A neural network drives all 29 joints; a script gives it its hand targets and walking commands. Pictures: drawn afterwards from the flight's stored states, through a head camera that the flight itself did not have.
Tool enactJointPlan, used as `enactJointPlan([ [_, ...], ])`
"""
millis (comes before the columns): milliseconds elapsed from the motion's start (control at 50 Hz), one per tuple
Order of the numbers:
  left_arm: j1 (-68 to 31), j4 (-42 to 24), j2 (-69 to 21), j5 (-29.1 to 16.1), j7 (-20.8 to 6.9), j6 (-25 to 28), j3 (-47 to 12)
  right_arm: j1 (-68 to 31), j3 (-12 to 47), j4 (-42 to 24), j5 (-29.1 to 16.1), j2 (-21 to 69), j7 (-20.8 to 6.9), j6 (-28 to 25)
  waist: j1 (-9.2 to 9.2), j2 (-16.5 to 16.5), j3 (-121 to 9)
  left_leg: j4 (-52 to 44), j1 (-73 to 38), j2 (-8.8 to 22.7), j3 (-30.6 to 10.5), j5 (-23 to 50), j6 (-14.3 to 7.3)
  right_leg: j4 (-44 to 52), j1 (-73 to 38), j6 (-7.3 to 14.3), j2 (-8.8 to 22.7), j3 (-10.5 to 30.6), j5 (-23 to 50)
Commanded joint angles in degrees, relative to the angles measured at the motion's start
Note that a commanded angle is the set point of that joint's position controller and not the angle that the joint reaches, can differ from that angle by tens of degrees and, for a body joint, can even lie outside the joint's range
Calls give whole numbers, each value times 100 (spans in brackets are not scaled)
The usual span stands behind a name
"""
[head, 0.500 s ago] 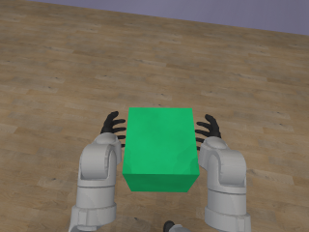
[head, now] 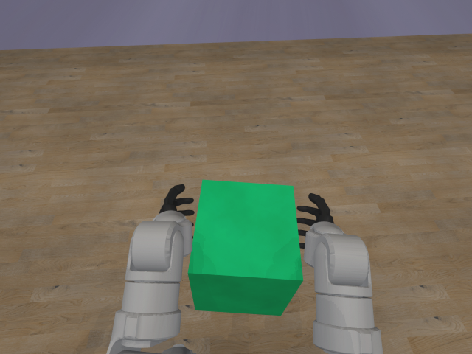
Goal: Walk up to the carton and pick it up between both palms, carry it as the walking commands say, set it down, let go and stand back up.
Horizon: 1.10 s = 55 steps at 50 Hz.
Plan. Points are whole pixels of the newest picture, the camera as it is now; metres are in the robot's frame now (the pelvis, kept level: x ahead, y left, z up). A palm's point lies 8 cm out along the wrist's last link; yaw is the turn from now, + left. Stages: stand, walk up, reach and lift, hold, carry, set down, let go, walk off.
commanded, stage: carry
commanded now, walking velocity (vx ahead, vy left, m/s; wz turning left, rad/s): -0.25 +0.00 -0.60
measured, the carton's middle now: (242, 249) +0.33 +0.00 -0.02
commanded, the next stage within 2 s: none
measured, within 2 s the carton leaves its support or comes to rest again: neither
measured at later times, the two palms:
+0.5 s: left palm (152, 350) +0.14 +0.10 +0.10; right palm out of the picture +0.09 -0.14 +0.10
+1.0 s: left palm out of the picture -0.05 +0.01 +0.08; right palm out of the picture -0.19 -0.18 +0.09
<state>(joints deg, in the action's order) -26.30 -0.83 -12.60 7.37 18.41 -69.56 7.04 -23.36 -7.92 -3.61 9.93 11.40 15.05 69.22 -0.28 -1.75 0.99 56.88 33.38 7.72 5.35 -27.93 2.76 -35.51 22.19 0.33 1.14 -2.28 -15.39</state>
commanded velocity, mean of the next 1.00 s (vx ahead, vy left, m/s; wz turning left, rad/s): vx -0.25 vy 0.00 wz -0.60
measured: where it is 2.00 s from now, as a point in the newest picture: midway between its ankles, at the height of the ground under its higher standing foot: outside the picture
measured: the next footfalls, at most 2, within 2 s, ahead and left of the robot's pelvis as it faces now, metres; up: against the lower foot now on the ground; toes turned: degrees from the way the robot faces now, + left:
left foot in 0.28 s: -0.11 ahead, +0.14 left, +0.00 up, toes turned -6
right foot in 0.64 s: -0.28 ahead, -0.10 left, +0.00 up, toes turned -29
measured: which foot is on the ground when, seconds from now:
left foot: up 0.00-0.26, down 0.28-0.64, up 0.66-1.00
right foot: down 0.00-0.30, up 0.32-0.62, down 0.64-1.00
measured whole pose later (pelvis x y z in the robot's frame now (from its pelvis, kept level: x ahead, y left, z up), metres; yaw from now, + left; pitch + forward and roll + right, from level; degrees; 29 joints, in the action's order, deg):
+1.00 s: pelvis -0.38 +0.11 +0.00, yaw -34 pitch +4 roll +2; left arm -26.0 -7.0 -12.5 10.7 15.2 -69.1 7.8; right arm -26.7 -7.6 -6.3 5.7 12.7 20.3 69.0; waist 2.3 3.3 1.5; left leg 41.6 19.6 0.1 3.4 -28.1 1.5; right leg -23.8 30.2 -1.4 -0.4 6.3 2.5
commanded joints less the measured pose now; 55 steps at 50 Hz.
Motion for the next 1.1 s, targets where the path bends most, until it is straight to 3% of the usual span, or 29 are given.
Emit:
enactJointPlan([
  [0,-2677,-594,-6065,-2354,-2482,114,-2951,-3540,3841,-738,-2993,6519,-2016,-147,-50,1200,-2279,1203,336,-93,-504,454,-32,1141,-1423,496,1501,1340,2902],
  [40,-2606,-865,-6010,-2218,-2363,180,-2971,-3434,3913,-782,-3117,6508,-2036,-110,-81,1161,-2456,850,202,-217,-345,664,46,1181,-1526,508,1253,1271,2197],
  [180,-2130,-684,-5740,-2007,-2333,141,-3144,-2714,3675,-94,-2957,6437,-2070,61,-172,1346,-2565,-973,-966,-756,-286,-111,-143,1912,-1480,471,1269,2074,1208],
  [220,-2179,-756,-5741,-2088,-2354,97,-3257,-2700,3619,-72,-2892,6437,-2057,58,-200,1656,-2640,-1900,-1717,-989,-71,-224,-247,2229,-1275,161,1089,1997,1104],
  [260,-2311,-867,-5777,-2208,-2380,35,-3418,-2540,3572,-148,-2788,6447,-2048,21,-73,1576,-2742,-3792,-3295,-826,122,222,-381,2301,-455,-608,501,1341,791],
  [280,-2352,-835,-5807,-2248,-2405,5,-3473,-2497,3537,-200,-2740,6423,-2054,3,-56,481,-2657,-4349,-3735,187,-910,-327,-515,1512,279,-767,84,948,281],
  [300,-2790,-1184,-5868,-2494,-2447,-19,-3656,-2469,3494,-113,-2641,6474,-2059,-68,-66,-2090,-2114,-4240,-2474,1994,-2436,359,-1365,-748,1183,-646,-494,-15,-1242],
  [320,-2875,-1051,-6048,-2546,-2425,-15,-3704,-2369,3279,11,-2609,6425,-2105,-30,-26,-1977,-1732,-4302,-1665,2513,-1996,1738,-1650,-2455,1434,-488,-201,161,-1638],
  [340,-2978,-1073,-6129,-2679,-2420,27,-3802,-2714,3376,-249,-2709,6370,-2133,-39,-9,-1127,-1747,-4151,-1370,2055,-1326,2423,-1468,-3275,1107,-384,-171,359,-1283],
  [360,-3058,-1062,-6198,-2773,-2427,40,-3829,-3038,3404,-494,-2735,6304,-2133,-75,-19,-637,-1752,-3887,-1372,1610,-629,2965,-1165,-3779,1000,-382,-147,334,-873],
  [380,-3135,-1025,-6187,-2796,-2424,22,-3774,-3239,3406,-613,-2685,6254,-2112,-101,-38,-573,-1781,-3586,-1761,1264,-179,3494,-981,-4034,1098,-438,-129,265,-517],
  [420,-3064,-763,-6092,-2798,-2392,-21,-3633,-3094,3171,-454,-2512,6142,-2041,-137,-45,-742,-1965,-3035,-2669,895,211,4682,-858,-3314,1199,-580,-169,-66,-547],
  [460,-2874,-385,-6086,-2779,-2389,-65,-3582,-2763,2980,-214,-2326,6006,-2011,-132,55,-1043,-2073,-2674,-3214,987,158,5694,-932,-2403,1111,-571,-175,-340,-955],
  [520,-2739,-76,-6053,-2723,-2392,-133,-3456,-2517,2951,-1,-2207,5938,-1995,-107,146,-1394,-2227,-2432,-3445,1291,-108,5957,-1010,-1245,692,-496,-273,-630,-1225],
  [560,-2657,89,-6048,-2658,-2434,-167,-3334,-2447,2966,95,-2156,5922,-1982,-107,122,-1464,-2228,-2273,-3468,1437,-244,5713,-895,-202,397,-397,-237,-656,-884],
  [600,-2601,197,-6033,-2569,-2498,-170,-3191,-2469,3020,215,-2171,5962,-1972,-110,21,-980,-2214,-1862,-2851,1256,-65,4593,-458,1344,-538,-352,51,-383,472],
  [620,-2538,194,-6019,-2513,-2537,-158,-3099,-2524,3091,249,-2202,5990,-1971,-119,-22,-326,-2183,-1456,-1875,1057,35,3185,-186,1544,-1298,-326,628,313,1423],
  [640,-2439,214,-6036,-2430,-2565,-108,-3183,-2676,3215,89,-2187,6047,-1968,-123,-46,1793,-2193,-698,-7,318,415,294,198,842,-2202,281,2188,2038,5711],
  [660,-2411,-62,-6086,-2438,-2582,-18,-3228,-3139,3581,-271,-2415,6189,-1976,-145,-86,2337,-2297,125,320,107,-26,-978,127,556,-2197,837,2389,2028,7172],
  [700,-2502,-226,-6049,-2366,-2543,39,-2993,-3524,3769,-550,-2769,6376,-1987,-160,-46,1307,-2392,818,141,-39,-395,-344,-16,805,-1875,597,1886,1523,5431],
  [760,-2626,-854,-6020,-2275,-2400,171,-2971,-3537,3849,-747,-3087,6484,-2040,-148,-78,1130,-2487,755,50,-79,-321,470,14,957,-1652,522,1380,1079,3269],
  [920,-2120,-781,-5767,-2062,-2343,110,-3216,-2765,3696,-147,-2967,6419,-2072,66,-176,1353,-2648,-987,-896,-709,-290,-127,-90,1693,-1716,522,1327,2085,1917],
  [960,-2175,-802,-5785,-2133,-2360,62,-3300,-2740,3608,-93,-2916,6422,-2068,68,-185,1560,-2715,-1847,-1627,-916,-94,-183,-158,1979,-1412,251,1158,2033,1623],
  [980,-2230,-853,-5813,-2189,-2365,32,-3363,-2654,3569,-98,-2879,6433,-2064,57,-122,1654,-2777,-2722,-2367,-962,100,62,-215,2092,-1050,-93,911,1753,1525],
  [1000,-2317,-885,-5824,-2243,-2377,-2,-3430,-2564,3543,-137,-2826,6457,-2067,33,-39,1530,-2791,-3720,-3238,-778,117,330,-291,2127,-471,-538,558,1413,1128],
  [1020,-2342,-843,-5856,-2280,-2398,-29,-3467,-2525,3498,-204,-2777,6427,-2078,7,-13,436,-2715,-4282,-3696,219,-935,-120,-441,1375,277,-715,148,1070,369],
  [1040,-2811,-1209,-5963,-2540,-2438,-37,-3671,-2538,3427,-131,-2682,6451,-2085,-72,-7,-2179,-2190,-4245,-2522,1981,-2360,677,-1310,-850,1146,-639,-464,54,-1140],
  [1060,-2898,-1040,-6120,-2551,-2413,-22,-3696,-2533,3238,-45,-2632,6398,-2122,-46,5,-1955,-1806,-4274,-1712,2472,-1946,1842,-1568,-2521,1359,-454,-163,167,-1548],
  [1080,-2993,-1005,-6191,-2679,-2407,17,-3779,-2865,3337,-275,-2713,6337,-2153,-53,35,-1095,-1780,-4161,-1353,2027,-1328,2309,-1395,-3326,1037,-345,-152,337,-1218],
])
